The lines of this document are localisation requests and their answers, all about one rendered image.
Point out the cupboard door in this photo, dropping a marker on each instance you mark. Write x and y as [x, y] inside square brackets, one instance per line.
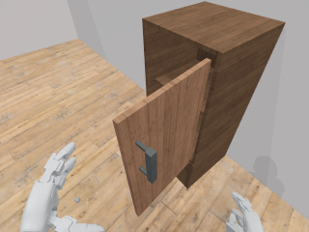
[166, 120]

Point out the left robot hand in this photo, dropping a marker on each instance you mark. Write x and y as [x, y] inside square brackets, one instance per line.
[38, 215]

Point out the handle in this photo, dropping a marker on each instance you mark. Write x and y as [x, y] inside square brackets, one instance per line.
[150, 160]

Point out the right robot hand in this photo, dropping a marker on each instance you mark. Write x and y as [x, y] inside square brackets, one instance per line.
[248, 220]

